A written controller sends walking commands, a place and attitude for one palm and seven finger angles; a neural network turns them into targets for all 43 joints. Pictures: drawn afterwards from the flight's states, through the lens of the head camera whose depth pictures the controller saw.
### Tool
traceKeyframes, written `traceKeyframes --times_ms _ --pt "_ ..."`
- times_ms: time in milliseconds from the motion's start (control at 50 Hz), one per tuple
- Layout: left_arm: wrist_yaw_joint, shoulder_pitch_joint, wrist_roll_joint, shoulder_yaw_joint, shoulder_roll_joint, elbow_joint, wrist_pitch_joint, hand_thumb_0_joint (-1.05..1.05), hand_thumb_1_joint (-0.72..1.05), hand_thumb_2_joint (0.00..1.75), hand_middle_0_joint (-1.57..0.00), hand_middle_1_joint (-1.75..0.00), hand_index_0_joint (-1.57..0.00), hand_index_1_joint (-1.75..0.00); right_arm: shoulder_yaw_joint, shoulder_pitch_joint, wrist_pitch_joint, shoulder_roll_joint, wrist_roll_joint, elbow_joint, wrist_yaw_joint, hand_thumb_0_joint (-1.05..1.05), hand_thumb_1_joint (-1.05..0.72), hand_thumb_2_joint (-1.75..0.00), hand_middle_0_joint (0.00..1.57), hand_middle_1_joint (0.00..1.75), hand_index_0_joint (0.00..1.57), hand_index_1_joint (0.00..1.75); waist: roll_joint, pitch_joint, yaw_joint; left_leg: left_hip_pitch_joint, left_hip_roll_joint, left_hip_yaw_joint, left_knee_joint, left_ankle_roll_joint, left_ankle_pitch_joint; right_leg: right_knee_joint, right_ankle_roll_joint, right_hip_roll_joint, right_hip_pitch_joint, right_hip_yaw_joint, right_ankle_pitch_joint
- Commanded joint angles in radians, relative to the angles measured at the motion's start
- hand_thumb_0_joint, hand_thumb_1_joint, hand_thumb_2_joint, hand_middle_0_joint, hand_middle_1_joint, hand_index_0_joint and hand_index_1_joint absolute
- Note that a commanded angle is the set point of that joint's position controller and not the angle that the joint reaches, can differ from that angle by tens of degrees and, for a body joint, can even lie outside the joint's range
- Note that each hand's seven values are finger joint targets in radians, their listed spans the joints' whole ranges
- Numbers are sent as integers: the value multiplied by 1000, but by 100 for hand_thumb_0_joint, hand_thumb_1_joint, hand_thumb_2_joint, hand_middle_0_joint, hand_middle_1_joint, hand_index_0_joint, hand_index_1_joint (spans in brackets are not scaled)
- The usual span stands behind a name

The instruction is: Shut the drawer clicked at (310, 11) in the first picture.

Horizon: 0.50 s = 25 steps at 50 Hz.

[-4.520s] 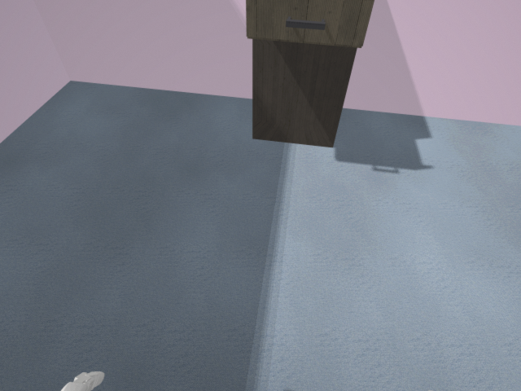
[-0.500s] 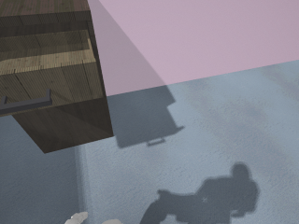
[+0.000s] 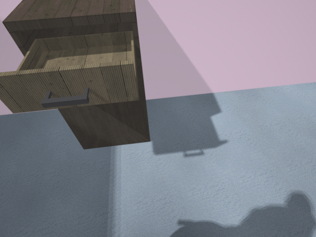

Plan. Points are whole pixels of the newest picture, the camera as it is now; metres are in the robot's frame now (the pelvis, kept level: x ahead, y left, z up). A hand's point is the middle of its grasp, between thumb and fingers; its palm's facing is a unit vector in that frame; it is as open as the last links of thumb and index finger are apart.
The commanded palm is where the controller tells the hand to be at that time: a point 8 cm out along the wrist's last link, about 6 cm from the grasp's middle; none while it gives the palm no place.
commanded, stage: take the last steps up to it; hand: left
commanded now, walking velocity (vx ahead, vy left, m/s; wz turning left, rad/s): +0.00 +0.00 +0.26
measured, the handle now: (66, 96) +0.51 +0.33 +0.05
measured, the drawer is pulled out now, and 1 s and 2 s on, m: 0.29 0.29 0.29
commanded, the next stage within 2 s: come to a stop and stand still in 1.16 s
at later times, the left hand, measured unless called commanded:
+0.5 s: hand out of the picture -0.10 +0.20 -0.17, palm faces +0.24 -0.95 -0.19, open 7.4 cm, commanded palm none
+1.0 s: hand (99, 197) +0.26 +0.21 -0.16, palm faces +0.06 -0.98 -0.21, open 7.4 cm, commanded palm none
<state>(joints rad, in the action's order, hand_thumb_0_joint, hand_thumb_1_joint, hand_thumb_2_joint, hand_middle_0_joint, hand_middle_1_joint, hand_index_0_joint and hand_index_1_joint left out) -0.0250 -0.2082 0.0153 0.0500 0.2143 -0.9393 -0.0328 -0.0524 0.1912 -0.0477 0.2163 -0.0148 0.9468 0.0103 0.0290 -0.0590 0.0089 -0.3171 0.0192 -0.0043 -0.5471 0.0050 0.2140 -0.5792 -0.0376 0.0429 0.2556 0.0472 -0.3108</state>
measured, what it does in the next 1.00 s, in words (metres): walks ahead: left foot, then right foot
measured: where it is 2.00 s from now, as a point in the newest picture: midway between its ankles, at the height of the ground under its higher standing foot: outside the picture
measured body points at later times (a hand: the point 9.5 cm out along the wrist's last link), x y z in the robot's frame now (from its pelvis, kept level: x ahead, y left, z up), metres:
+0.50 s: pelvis +0.00 +0.03 +0.00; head +0.00 +0.05 +0.45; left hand -0.11 +0.25 -0.16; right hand +0.12 -0.20 -0.13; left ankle -0.02 +0.13 -0.73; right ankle +0.00 -0.11 -0.72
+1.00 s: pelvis +0.14 +0.03 -0.01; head +0.17 +0.01 +0.44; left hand +0.25 +0.27 -0.14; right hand +0.03 -0.17 -0.16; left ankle -0.02 +0.13 -0.72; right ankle +0.26 -0.06 -0.73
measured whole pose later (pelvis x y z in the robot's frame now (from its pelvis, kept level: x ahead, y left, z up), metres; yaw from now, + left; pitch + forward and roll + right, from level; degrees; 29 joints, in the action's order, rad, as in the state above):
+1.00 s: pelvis +0.14 +0.03 -0.01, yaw +6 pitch -2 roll +2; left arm 0.01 -0.08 0.03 0.05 0.17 -0.99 0.03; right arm -0.03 0.50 0.04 0.10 -0.02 1.19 -0.02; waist 0.00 -0.09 0.06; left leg 0.04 -0.04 0.14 -0.52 -0.02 0.48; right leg -0.60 0.04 0.06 0.41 0.12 -0.12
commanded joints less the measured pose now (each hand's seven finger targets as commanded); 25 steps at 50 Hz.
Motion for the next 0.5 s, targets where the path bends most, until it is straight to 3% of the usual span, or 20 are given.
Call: traceKeyframes --times_ms 0,20,40,60,100,160,280,340,360,400,420,440,460,480 --pt "-16 -118 6 41 219 50 45 0 90 90 -20 -30 -20 -30 -36 -43 5 102 -1 -96 -8 0 -90 -90 20 30 20 30 -301 83 -56 -181 -8 -54 -374 -24 349 337 184 418 -70 -367 233" --pt "-17 -68 7 40 196 54 42 0 90 90 -20 -30 -20 -30 -44 -55 -7 100 -4 -81 -6 0 -90 -90 20 30 20 30 -282 25 -33 -184 -13 -67 -504 -21 313 348 194 371 12 -334 178" --pt "-15 -24 7 32 168 61 41 0 90 90 -20 -30 -20 -30 -46 -38 -12 98 -4 -56 -1 0 -90 -90 20 30 20 30 -204 -9 -9 -195 -23 -62 -593 -25 249 337 177 315 35 -259 161" --pt "-17 11 7 29 142 70 41 0 90 90 -20 -30 -20 -30 -47 -4 -11 91 -3 -36 3 0 -90 -90 20 30 20 30 -166 -7 15 -200 -36 -48 -620 -32 200 313 162 280 20 -183 211" --pt "-14 -13 9 23 123 61 51 0 90 90 -20 -30 -20 -30 -37 19 -7 76 -6 -17 4 0 -90 -90 20 30 20 30 -191 16 4 -193 -43 -22 -603 -49 153 303 145 245 -37 -116 224" --pt "-10 -116 11 29 121 17 62 0 90 90 -20 -30 -20 -30 -33 -37 3 70 -12 -23 10 0 -90 -90 20 30 20 30 -167 3 -49 -224 -68 12 -497 -58 152 356 155 274 -122 -148 36" --pt "3 -227 20 30 142 -58 78 0 90 90 -20 -30 -20 -30 -18 -107 31 47 -10 -32 21 0 -90 -90 20 30 20 30 -184 7 -95 -200 -82 56 -253 -37 209 399 183 305 -210 -191 -77" --pt "7 -209 20 31 154 -82 76 0 90 90 -20 -30 -20 -30 -9 -70 42 31 -5 -20 20 0 -90 -90 20 30 20 30 -208 16 -76 -95 -74 84 -143 -17 218 396 183 301 -154 -161 -93" --pt "7 -203 19 30 148 -90 75 0 90 90 -20 -30 -20 -30 -7 -47 46 23 -3 -9 18 0 -90 -90 20 30 20 30 -188 18 -65 -23 -63 103 -66 -13 207 381 175 283 -119 -142 -102" --pt "11 -160 8 29 145 -102 65 0 90 90 -20 -30 -20 -30 -1 63 59 19 -4 38 9 0 -90 -90 20 30 20 30 -161 27 -10 197 -36 159 114 -11 83 316 122 217 11 -51 -179" --pt "15 -145 3 21 111 -103 62 0 90 90 -20 -30 -20 -30 -5 128 68 52 -2 66 -1 0 -90 -90 20 30 20 30 -68 36 21 327 -66 121 176 -7 102 233 89 177 112 -9 -194" --pt "22 -135 0 8 57 -89 57 0 90 90 -20 -30 -20 -30 -22 202 72 123 -10 87 -12 0 -90 -90 20 30 20 30 139 22 55 414 -233 -113 255 50 265 39 43 89 277 71 -217" --pt "25 -99 8 -5 10 -52 56 0 90 90 -20 -30 -20 -30 -40 294 68 212 -11 96 -17 0 -90 -90 20 30 20 30 286 -12 92 407 -417 -347 386 135 387 -205 20 17 404 138 -258" --pt "20 -30 18 0 32 -25 56 0 90 90 -20 -30 -20 -30 -38 294 69 200 -14 103 -23 0 -90 -90 20 30 20 30 246 -52 102 347 -441 -402 424 176 426 -342 34 37 450 53 -262"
